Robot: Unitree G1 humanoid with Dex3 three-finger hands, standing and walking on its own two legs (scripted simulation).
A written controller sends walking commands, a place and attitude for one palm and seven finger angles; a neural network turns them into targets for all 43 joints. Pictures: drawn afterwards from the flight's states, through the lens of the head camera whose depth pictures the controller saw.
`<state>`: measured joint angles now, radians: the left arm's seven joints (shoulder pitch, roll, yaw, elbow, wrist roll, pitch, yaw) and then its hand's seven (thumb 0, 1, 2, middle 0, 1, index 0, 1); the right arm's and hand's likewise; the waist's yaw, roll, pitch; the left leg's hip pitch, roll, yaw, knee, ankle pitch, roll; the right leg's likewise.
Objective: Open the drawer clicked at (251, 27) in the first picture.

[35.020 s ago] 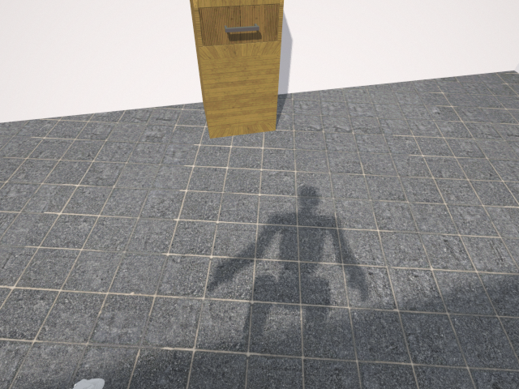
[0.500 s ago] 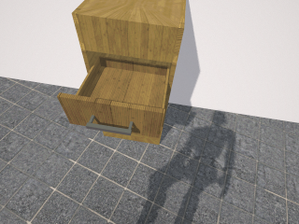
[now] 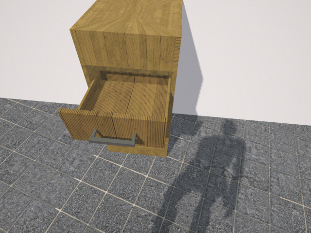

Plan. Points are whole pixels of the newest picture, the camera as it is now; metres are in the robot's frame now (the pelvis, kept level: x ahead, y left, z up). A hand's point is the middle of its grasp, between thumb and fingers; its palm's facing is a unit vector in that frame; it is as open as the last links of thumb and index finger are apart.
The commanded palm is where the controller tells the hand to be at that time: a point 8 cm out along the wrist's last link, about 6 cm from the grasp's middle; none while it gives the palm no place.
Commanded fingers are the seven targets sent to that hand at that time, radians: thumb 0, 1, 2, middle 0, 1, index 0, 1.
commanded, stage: let the arm hang, fingers relaxed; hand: left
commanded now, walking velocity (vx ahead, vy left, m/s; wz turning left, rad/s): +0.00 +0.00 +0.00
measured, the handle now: (113, 137) +0.45 +0.19 -0.11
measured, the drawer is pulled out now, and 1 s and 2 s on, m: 0.29 0.29 0.29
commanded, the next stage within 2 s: look to check the result in 0.16 s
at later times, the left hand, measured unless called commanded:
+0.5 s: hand out of the picture -0.03 +0.14 -0.18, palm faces +0.04 -0.99 -0.15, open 7.4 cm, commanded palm none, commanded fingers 0.00 0.90 0.90 -0.20 -0.30 -0.20 -0.30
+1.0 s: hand out of the picture -0.01 +0.14 -0.18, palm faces +0.04 -0.99 -0.15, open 7.4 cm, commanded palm none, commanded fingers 0.00 0.90 0.90 -0.20 -0.30 -0.20 -0.30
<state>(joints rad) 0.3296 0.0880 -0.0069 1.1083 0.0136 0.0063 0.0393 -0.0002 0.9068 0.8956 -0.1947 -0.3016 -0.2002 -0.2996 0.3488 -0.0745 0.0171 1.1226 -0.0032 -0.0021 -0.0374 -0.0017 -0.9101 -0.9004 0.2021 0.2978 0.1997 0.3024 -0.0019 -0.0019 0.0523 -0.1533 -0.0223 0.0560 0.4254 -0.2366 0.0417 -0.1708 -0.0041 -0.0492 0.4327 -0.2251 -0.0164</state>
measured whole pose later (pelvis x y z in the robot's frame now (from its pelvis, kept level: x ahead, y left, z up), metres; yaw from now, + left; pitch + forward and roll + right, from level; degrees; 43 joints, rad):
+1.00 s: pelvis +0.02 -0.01 +0.00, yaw +0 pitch -2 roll +0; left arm 0.31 0.10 0.00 1.12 0.01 0.00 0.04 0.00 0.91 0.90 -0.19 -0.30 -0.20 -0.30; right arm 0.33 -0.09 0.01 1.13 0.00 0.00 -0.05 0.00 -0.91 -0.90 0.20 0.30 0.20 0.30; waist -0.01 0.00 0.07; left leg -0.13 -0.01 0.05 0.41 -0.25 0.03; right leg -0.14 0.01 -0.05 0.41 -0.24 -0.03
